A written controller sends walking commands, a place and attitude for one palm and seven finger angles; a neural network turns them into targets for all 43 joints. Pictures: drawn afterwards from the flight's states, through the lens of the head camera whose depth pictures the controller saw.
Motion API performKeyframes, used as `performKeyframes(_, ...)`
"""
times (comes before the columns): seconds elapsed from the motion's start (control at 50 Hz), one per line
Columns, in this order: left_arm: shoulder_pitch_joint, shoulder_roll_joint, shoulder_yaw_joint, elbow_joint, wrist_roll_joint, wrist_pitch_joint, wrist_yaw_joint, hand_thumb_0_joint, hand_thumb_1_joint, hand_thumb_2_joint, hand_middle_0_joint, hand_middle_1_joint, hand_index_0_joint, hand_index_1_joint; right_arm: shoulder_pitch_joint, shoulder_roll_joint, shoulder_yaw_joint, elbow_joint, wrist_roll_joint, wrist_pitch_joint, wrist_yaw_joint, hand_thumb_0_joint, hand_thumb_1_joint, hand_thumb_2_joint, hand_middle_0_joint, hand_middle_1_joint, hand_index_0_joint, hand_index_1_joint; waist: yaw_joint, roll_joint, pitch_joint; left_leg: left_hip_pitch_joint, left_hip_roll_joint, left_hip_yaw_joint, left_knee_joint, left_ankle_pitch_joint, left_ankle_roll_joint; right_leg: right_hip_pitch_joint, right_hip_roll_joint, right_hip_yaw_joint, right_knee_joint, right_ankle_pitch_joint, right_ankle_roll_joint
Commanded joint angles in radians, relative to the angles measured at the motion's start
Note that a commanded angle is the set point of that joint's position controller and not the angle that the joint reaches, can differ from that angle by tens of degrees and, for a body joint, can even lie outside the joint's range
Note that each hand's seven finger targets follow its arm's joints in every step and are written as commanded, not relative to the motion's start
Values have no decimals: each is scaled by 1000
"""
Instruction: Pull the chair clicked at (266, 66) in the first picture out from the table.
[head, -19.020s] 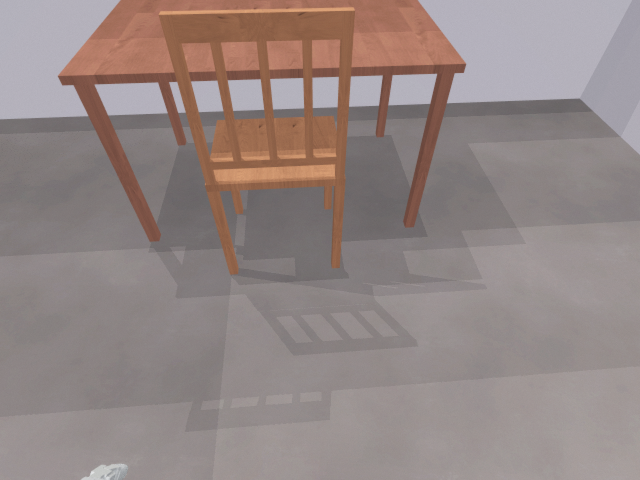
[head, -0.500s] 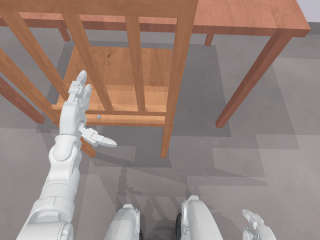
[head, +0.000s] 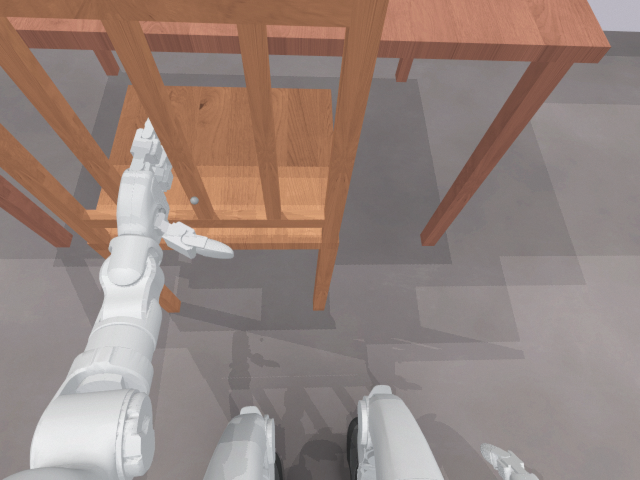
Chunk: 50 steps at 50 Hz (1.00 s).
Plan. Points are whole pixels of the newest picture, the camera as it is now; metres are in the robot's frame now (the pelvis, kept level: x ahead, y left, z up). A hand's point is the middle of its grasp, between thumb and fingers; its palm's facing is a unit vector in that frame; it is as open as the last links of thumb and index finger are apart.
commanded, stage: push the fingers through the gap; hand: left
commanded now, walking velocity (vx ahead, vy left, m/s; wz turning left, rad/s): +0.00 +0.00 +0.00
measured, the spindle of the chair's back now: (175, 146) +0.50 +0.16 +0.06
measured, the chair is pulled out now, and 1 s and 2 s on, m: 0.00 0.00 0.02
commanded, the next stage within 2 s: hook a spindle and tug to test in 0.60 s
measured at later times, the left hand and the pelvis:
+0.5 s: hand (201, 181) +0.48 +0.14 +0.02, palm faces -0.02 -1.00 -0.06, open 16.9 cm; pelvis +0.00 +0.00 +0.00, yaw -1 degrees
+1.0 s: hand (204, 184) +0.47 +0.13 +0.02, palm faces -0.02 -1.00 -0.05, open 15.9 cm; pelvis +0.00 +0.00 +0.00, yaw +0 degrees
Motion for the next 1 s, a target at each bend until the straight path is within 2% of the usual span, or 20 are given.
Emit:
performKeyframes(0.0, -400, 203, 51, -154, 2, -79, 8, 0, -500, 300, -60, -80, -60, -80, 124, -164, -61, -68, -8, -18, -11, 0, -900, -900, 200, 300, 200, 300, -27, 60, -473, 219, -24, -66, -183, 380, -32, 327, 53, 33, -104, 211, -36)
performKeyframes(0.14, -500, 225, 63, -63, 17, -89, 6, 0, -500, 300, -60, -80, -60, -80, 151, -170, -61, -55, -15, 6, -7, 0, -900, -900, 200, 300, 200, 300, -52, 50, -494, 217, -21, -76, -161, 404, -29, 304, 56, 34, -94, 226, -34)
performKeyframes(0.16, -533, 204, 42, -58, 16, -89, 3, 0, -500, 300, -60, -80, -60, -80, 153, -166, -60, -56, -16, 8, -8, 0, -900, -900, 200, 300, 200, 300, -69, 42, -496, 222, -18, -78, -157, 401, -26, 286, 58, 32, -91, 222, -31)
performKeyframes(0.2, -533, 239, 74, -61, 18, -91, 5, 0, -500, 300, -60, -80, -60, -80, 161, -170, -61, -56, -19, 16, -5, 0, -900, -900, 200, 300, 200, 300, -53, 79, -524, 229, -21, -76, -155, 415, -29, 300, 56, 35, -88, 234, -32)
performKeyframes(0.26, -496, 210, 55, -66, 15, -82, -1, 0, -500, 300, -60, -80, -60, -80, 165, -165, -62, -69, -19, 27, 0, 0, -900, -900, 200, 300, 200, 300, -52, 68, -554, 244, -18, -76, -154, 457, -30, 317, 58, 34, -82, 270, -32)
performKeyframes(0.3, -464, 242, 85, -72, 12, -76, -2, 0, -500, 300, -60, -80, -60, -80, 166, -167, -62, -72, -18, 36, 4, 0, -900, -900, 200, 300, 200, 300, -38, 54, -552, 221, -18, -68, -155, 449, -26, 345, 59, 39, -89, 281, -31)
performKeyframes(0.36, -484, 209, 58, -101, 9, -73, -2, 0, -500, 300, -60, -80, -60, -80, 165, -159, -63, -80, -15, 39, 3, 0, -900, -900, 200, 300, 200, 300, -54, 31, -542, 203, -19, -61, -157, 420, -17, 359, 60, 45, -98, 280, -27)
performKeyframes(0.4, -475, 265, 98, -108, 9, -74, -1, 0, -500, 300, -60, -80, -60, -80, 168, -164, -62, -73, -15, 39, 0, 0, -900, -900, 200, 300, 200, 300, -40, 50, -542, 192, -22, -57, -161, 414, -18, 381, 59, 50, -102, 284, -29)
performKeyframes(0.48, -470, 233, 79, -131, -2, -77, -5, 0, -500, 300, -60, -80, -60, -80, 161, -156, -60, -76, -15, 33, -1, 0, -900, -900, 200, 300, 200, 300, -46, 51, -535, 197, -23, -52, -163, 411, -15, 388, 59, 52, -110, 290, -27)
performKeyframes(0.5, -452, 256, 95, -142, -2, -80, -7, 0, -500, 300, -60, -80, -60, -80, 162, -159, -62, -75, -14, 32, -2, 0, -900, -900, 200, 300, 200, 300, -38, 53, -547, 203, -21, -51, -162, 420, -17, 394, 58, 54, -109, 296, -28)
performKeyframes(0.56, -448, 233, 75, -100, -1, -74, -11, 0, -500, 300, -60, -80, -60, -80, 161, -156, -58, -72, -11, 31, -3, 0, -900, -900, 200, 300, 200, 300, -54, 15, -493, 171, -21, -52, -166, 386, -14, 381, 60, 52, -113, 273, -27)
performKeyframes(0.62, -485, 262, 91, -113, 4, -83, -11, 0, -500, 300, -60, -80, -60, -80, 157, -161, -58, -70, -15, 27, -6, 0, -900, -900, 200, 300, 200, 300, -45, 67, -499, 185, -23, -51, -164, 377, -17, 364, 57, 53, -110, 252, -30)
performKeyframes(0.68, -481, 199, 39, -151, -2, -92, -14, 0, -500, 300, -60, -80, -60, -80, 154, -158, -63, -71, -15, 24, -2, 0, -900, -900, 200, 300, 200, 300, -50, 107, -538, 274, -14, -68, -163, 461, -29, 318, 57, 36, -98, 279, -32)
performKeyframes(0.7, -445, 211, 59, -152, -8, -89, -11, 0, -500, 300, -78, -135, -78, -135, 156, -160, -64, -74, -16, 25, 2, 0, -900, -900, 200, 300, 200, 300, -35, 106, -550, 280, -15, -68, -162, 482, -33, 331, 58, 35, -96, 290, -33)
performKeyframes(0.76, -446, 171, 24, -106, -6, -69, -8, 0, -500, 300, -130, -299, -130, -299, 152, -160, -63, -70, -10, 31, 1, 0, -900, -900, 200, 300, 200, 300, -62, 31, -485, 232, -13, -70, -166, 434, -26, 312, 59, 31, -101, 262, -29)
performKeyframes(0.78, -462, 167, 24, -94, -3, -65, -5, 0, -500, 300, -148, -354, -148, -354, 146, -159, -63, -70, -9, 31, 1, 0, -900, -900, 200, 300, 200, 300, -61, 50, -462, 211, -16, -62, -168, 394, -24, 307, 58, 35, -109, 238, -28)
performKeyframes(0.8, -476, 208, 51, -93, 3, -67, 2, 0, -500, 300, -166, -409, -166, -409, 148, -165, -64, -68, -10, 33, -1, 0, -900, -900, 200, 300, 200, 300, -56, 47, -462, 205, -17, -66, -169, 375, -24, 304, 57, 35, -107, 220, -30)
performKeyframes(0.9, -482, 196, 43, -144, 10, -90, 22, 0, -500, 300, -254, -683, -254, -683, 144, -158, -63, -77, -17, 29, 0, 0, -900, -900, 200, 300, 200, 300, -44, 88, -537, 265, -17, -74, -162, 443, -34, 308, 56, 33, -90, 254, -32)
performKeyframes(0.96, -492, 184, 35, -127, 10, -85, 24, 0, -500, 300, -306, -847, -306, -847, 146, -156, -62, -75, -17, 29, 0, 0, -900, -900, 200, 300, 200, 300, -61, 40, -518, 228, -18, -70, -159, 420, -25, 324, 59, 37, -95, 257, -28)
performKeyframes(0.98, -482, 216, 63, -122, 12, -85, 24, 0, -500, 300, -324, -902, -324, -902, 146, -160, -61, -75, -17, 31, -1, 0, -900, -900, 200, 300, 200, 300, -49, 47, -521, 218, -19, -67, -161, 417, -26, 337, 57, 38, -94, 260, -29)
